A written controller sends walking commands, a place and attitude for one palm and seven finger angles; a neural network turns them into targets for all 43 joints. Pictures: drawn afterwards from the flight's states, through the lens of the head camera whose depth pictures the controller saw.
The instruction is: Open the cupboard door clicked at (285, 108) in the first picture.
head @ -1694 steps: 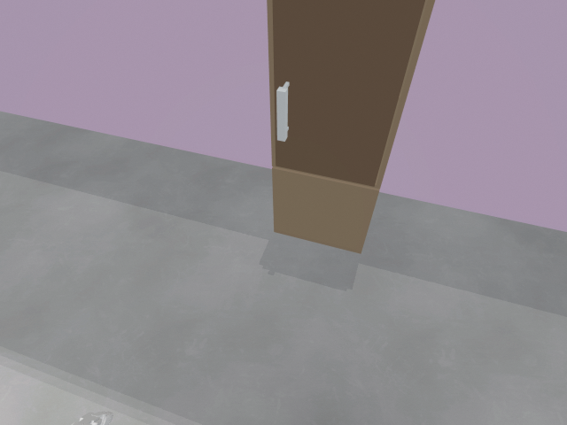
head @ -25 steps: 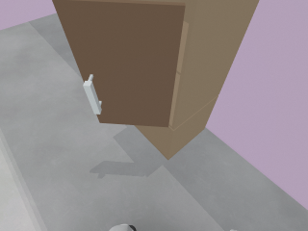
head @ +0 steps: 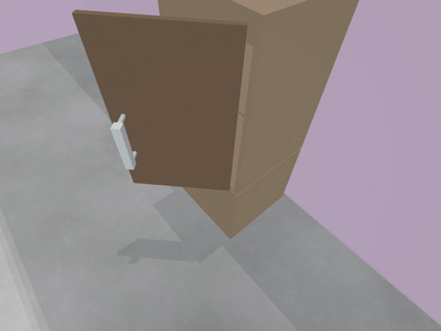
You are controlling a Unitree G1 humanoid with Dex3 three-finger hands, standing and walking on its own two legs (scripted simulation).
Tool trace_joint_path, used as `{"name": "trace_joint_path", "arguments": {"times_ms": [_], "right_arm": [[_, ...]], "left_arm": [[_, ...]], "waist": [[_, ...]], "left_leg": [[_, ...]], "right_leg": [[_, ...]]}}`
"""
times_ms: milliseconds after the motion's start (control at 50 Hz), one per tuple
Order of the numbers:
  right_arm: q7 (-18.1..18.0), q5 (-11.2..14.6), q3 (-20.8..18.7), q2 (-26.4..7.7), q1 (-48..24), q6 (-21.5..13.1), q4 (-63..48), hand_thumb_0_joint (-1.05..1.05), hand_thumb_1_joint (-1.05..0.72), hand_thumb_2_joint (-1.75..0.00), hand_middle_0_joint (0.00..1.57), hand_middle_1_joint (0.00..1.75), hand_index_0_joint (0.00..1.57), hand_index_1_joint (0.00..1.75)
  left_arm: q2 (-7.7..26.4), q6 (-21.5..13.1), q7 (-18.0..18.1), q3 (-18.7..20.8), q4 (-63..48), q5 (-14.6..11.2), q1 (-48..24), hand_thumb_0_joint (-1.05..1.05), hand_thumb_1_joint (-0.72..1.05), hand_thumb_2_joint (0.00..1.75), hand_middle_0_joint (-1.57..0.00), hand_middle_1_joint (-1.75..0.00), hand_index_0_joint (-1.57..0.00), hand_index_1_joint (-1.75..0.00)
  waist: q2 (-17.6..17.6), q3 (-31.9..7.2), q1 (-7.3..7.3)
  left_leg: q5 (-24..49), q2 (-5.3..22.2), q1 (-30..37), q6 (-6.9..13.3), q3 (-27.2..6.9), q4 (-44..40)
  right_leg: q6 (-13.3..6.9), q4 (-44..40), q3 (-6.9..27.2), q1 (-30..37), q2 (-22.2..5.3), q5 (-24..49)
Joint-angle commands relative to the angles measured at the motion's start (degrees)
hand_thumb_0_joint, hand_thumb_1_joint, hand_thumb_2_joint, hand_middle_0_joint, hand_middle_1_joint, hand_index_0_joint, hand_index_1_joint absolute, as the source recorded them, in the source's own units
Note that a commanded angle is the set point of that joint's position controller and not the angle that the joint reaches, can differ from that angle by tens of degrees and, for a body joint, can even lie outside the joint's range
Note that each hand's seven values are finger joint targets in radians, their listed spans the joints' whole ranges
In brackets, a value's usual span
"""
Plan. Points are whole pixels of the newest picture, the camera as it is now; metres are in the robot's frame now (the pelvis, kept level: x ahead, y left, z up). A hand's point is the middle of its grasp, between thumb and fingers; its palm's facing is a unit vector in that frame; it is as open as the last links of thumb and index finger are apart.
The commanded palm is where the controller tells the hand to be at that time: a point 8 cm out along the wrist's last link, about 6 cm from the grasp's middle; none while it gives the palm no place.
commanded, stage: come to a stop and stand still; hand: left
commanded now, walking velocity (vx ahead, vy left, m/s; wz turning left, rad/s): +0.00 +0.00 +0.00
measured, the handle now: (126, 142) +0.61 +0.31 -0.10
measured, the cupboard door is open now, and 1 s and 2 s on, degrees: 45 45 45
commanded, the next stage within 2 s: look again from close up in 0.02 s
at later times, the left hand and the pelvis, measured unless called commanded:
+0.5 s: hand out of the picture +0.05 +0.24 -0.16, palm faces +0.02 -0.95 -0.32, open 7.3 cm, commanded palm none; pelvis -0.02 +0.01 +0.00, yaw +0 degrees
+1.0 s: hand out of the picture -0.04 +0.23 -0.18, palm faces +0.01 -0.98 -0.21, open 7.3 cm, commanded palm none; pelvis -0.03 +0.04 +0.00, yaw +0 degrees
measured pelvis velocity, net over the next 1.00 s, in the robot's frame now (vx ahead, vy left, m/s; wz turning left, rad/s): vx -0.03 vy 0.04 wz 0.00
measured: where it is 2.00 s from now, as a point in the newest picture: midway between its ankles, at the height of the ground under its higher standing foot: outside the picture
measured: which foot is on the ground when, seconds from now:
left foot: down 0.00-1.00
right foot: down 0.00-1.00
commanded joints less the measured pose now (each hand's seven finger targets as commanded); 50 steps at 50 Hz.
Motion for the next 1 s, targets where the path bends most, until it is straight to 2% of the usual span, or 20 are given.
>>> {"name": "trace_joint_path", "arguments": {"times_ms": [0,80,100,120,140,160,200,220,240,260,300,440,560,640,740,800,860,920,940,980], "right_arm": [[-0.5,-0.2,-1.1,-6.2,2.8,-0.9,-1.2,0.00,-0.90,-0.90,0.20,0.30,0.20,0.30],[-0.6,-0.3,-0.9,-5.9,3.5,-1.0,-0.8,0.00,-0.90,-0.90,0.20,0.30,0.20,0.30],[0.4,-0.4,-1.5,-14.2,-1.0,-1.8,-9.2,0.00,-0.90,-0.90,0.20,0.30,0.20,0.30],[-0.1,-0.9,-2.7,-13.8,-0.5,-3.4,-10.2,0.00,-0.90,-0.90,0.20,0.30,0.20,0.30],[-0.6,-0.7,-2.9,-13.1,0.2,-3.8,-10.5,0.00,-0.90,-0.90,0.20,0.30,0.20,0.30],[-0.8,-0.5,-3.1,-12.6,0.7,-3.7,-10.8,0.00,-0.90,-0.90,0.20,0.30,0.20,0.30],[-0.5,-0.6,-2.6,-11.3,1.6,-2.9,-11.7,0.00,-0.90,-0.90,0.20,0.30,0.20,0.30],[-0.4,-0.6,-2.9,-12.0,1.0,-2.6,-11.7,0.00,-0.90,-0.90,0.20,0.30,0.20,0.30],[-0.4,-0.6,-3.0,-13.0,0.6,-2.5,-12.2,0.00,-0.90,-0.90,0.20,0.30,0.20,0.30],[-0.3,-0.6,-3.1,-13.8,-0.3,-2.6,-12.4,0.00,-0.90,-0.90,0.20,0.30,0.20,0.30],[-0.1,-0.6,-2.8,-14.5,-1.1,-2.7,-12.6,0.00,-0.90,-0.90,0.20,0.30,0.20,0.30],[0.8,-0.8,-2.4,-18.0,-5.8,-2.4,-13.0,0.00,-0.90,-0.90,0.20,0.30,0.20,0.30],[1.4,-0.9,-2.0,-19.5,-6.7,-2.3,-12.7,0.00,-0.90,-0.90,0.20,0.30,0.20,0.30],[1.6,-0.8,-1.7,-19.3,-6.2,-2.1,-11.7,0.00,-0.90,-0.90,0.20,0.30,0.20,0.30],[1.7,-0.7,-1.4,-18.6,-5.1,-2.1,-10.1,0.00,-0.90,-0.90,0.20,0.30,0.20,0.30],[1.7,-0.9,-0.7,-14.7,-1.6,-1.2,-8.4,0.00,-0.90,-0.90,0.20,0.30,0.20,0.30],[1.8,-1.1,-0.7,-12.8,1.3,-0.3,-7.4,0.00,-0.90,-0.90,0.20,0.30,0.20,0.30],[1.7,-1.0,-0.9,-11.3,4.6,-0.2,-7.0,0.00,-0.90,-0.90,0.20,0.30,0.20,0.30],[1.7,-1.0,-1.0,-10.6,5.9,-0.3,-6.8,0.00,-0.90,-0.90,0.20,0.30,0.20,0.30],[1.6,-0.8,-1.1,-9.8,7.9,-0.6,-6.5,0.00,-0.90,-0.90,0.20,0.30,0.20,0.30]], "left_arm": [[4.2,-1.4,0.3,0.9,-0.7,0.0,3.5,0.00,0.90,0.90,-0.20,-0.30,-0.20,-0.30],[3.6,-1.6,0.5,0.6,-0.1,0.0,4.4,0.00,0.90,0.90,-0.20,-0.30,-0.20,-0.30],[14.8,-3.1,0.8,0.4,-5.9,1.1,4.4,0.00,0.90,0.90,-0.20,-0.30,-0.20,-0.30],[11.7,-3.5,1.1,2.4,-6.3,0.8,4.3,0.00,0.90,0.90,-0.20,-0.30,-0.20,-0.30],[12.2,-3.9,1.0,2.3,-6.8,0.9,5.0,0.00,0.90,0.90,-0.20,-0.30,-0.20,-0.30],[11.0,-3.8,1.0,2.5,-7.1,0.9,5.6,0.00,0.90,0.90,-0.20,-0.30,-0.20,-0.30],[9.8,-3.1,1.0,2.0,-7.8,0.9,6.0,0.00,0.90,0.90,-0.20,-0.30,-0.20,-0.30],[10.2,-3.0,1.0,2.3,-8.1,1.0,5.0,0.00,0.90,0.90,-0.20,-0.30,-0.20,-0.30],[11.0,-2.9,1.0,2.4,-8.8,1.0,4.3,0.00,0.90,0.90,-0.20,-0.30,-0.20,-0.30],[11.4,-2.8,0.9,2.4,-9.2,1.0,3.8,0.00,0.90,0.90,-0.20,-0.30,-0.20,-0.30],[11.7,-2.8,0.8,2.2,-9.6,0.8,3.5,0.00,0.90,0.90,-0.20,-0.30,-0.20,-0.30],[15.3,-2.5,0.2,1.8,-10.0,0.7,-0.9,0.00,0.90,0.90,-0.20,-0.30,-0.20,-0.30],[16.9,-2.3,-0.3,1.5,-9.9,0.8,-3.1,0.00,0.90,0.90,-0.20,-0.30,-0.20,-0.30],[16.6,-2.1,-0.4,1.2,-9.3,0.8,-2.9,0.00,0.90,0.90,-0.20,-0.30,-0.20,-0.30],[15.5,-1.9,-0.3,0.9,-8.0,0.8,-1.4,0.00,0.90,0.90,-0.20,-0.30,-0.20,-0.30],[12.4,-1.3,0.0,0.5,-6.7,1.0,1.8,0.00,0.90,0.90,-0.20,-0.30,-0.20,-0.30],[11.9,-0.6,0.1,0.9,-6.2,1.2,4.5,0.00,0.90,0.90,-0.20,-0.30,-0.20,-0.30],[12.2,-0.5,0.3,1.9,-6.6,1.2,5.8,0.00,0.90,0.90,-0.20,-0.30,-0.20,-0.30],[11.8,-0.5,0.4,2.1,-6.7,1.1,5.9,0.00,0.90,0.90,-0.20,-0.30,-0.20,-0.30],[10.5,-0.4,0.4,2.3,-6.6,1.2,6.6,0.00,0.90,0.90,-0.20,-0.30,-0.20,-0.30]], "waist": [[0.4,-0.2,0.46],[-0.7,0.3,0.22],[3.1,5.2,-1.11],[8.9,-5.2,-0.08],[7.0,-11.7,-0.32],[3.2,-12.5,-0.34],[-5.1,-8.1,-0.62],[-5.4,-4.6,-0.93],[-4.2,-2.5,-0.96],[-1.4,-1.4,-0.85],[1.5,-3.3,-0.31],[0.9,-0.4,0.05],[1.3,-0.7,-0.02],[0.5,-0.4,0.14],[1.4,-0.5,0.36],[-0.5,-0.7,0.48],[-2.7,2.0,0.59],[-4.6,2.8,0.07],[-4.1,2.6,-0.23],[-2.2,3.3,-0.54]], "left_leg": [[7.4,4.3,-0.4,1.1,-3.1,-4.7],[8.0,4.3,-0.1,1.1,-3.1,-4.9],[13.2,2.8,-1.4,1.6,-4.8,-2.6],[14.7,4.0,-0.5,2.7,-4.3,1.2],[18.8,4.0,1.5,3.3,-4.8,3.9],[17.2,3.7,0.5,3.4,-4.1,4.8],[9.8,2.4,-3.4,3.2,-2.6,4.5],[8.0,2.2,-4.4,3.2,-2.3,3.8],[8.3,2.5,-4.4,3.3,-2.7,3.1],[10.2,3.1,-3.8,3.5,-3.1,2.3],[15.2,4.2,-1.9,3.9,-3.7,2.0],[7.9,4.4,-3.4,3.5,-5.0,-2.4],[1.6,4.4,-4.1,3.0,-5.7,-5.4],[-0.9,4.3,-4.9,2.8,-6.2,-6.7],[-3.1,4.4,-5.8,2.6,-6.7,-8.0],[-7.3,3.2,-6.3,2.3,-5.0,-6.5],[-11.0,1.1,-9.1,2.0,-2.5,-2.7],[-8.7,-0.2,-8.4,1.7,0.3,3.0],[-8.0,-0.1,-7.7,1.8,0.5,3.4],[-8.6,0.3,-6.8,2.3,-0.1,1.2]], "right_leg": [[-0.6,-6.4,6.0,0.5,-6.5,6.7],[-0.6,-6.4,6.2,0.1,-6.6,7.4],[-1.5,-3.3,6.1,-3.9,-5.6,12.7],[-1.6,0.7,7.3,-0.6,-7.5,12.5],[-2.6,1.8,7.4,2.3,-7.5,19.2],[-2.9,1.4,7.8,3.4,-8.0,21.7],[-3.0,0.3,8.2,2.8,-8.7,21.2],[-3.1,-0.2,7.9,0.7,-8.7,18.7],[-3.1,-0.4,7.8,-1.0,-8.3,16.5],[-2.8,0.0,7.3,-2.3,-7.6,15.4],[-2.2,1.0,6.2,-1.3,-6.5,15.8],[-1.2,-3.2,6.8,-2.3,-6.8,5.7],[-0.5,-5.8,7.1,-2.4,-6.9,-1.1],[-0.1,-6.7,6.9,-2.2,-7.0,-2.5],[0.2,-6.9,6.6,-1.4,-7.0,-2.4],[0.3,-7.6,7.0,-1.8,-7.7,-8.7],[-0.8,-9.8,10.3,-4.6,-9.3,-18.3],[-2.9,-11.3,13.5,-6.9,-12.4,-21.5],[-3.2,-10.5,13.0,-7.5,-12.5,-21.0],[-3.1,-7.4,10.8,-8.6,-11.0,-19.3]]}}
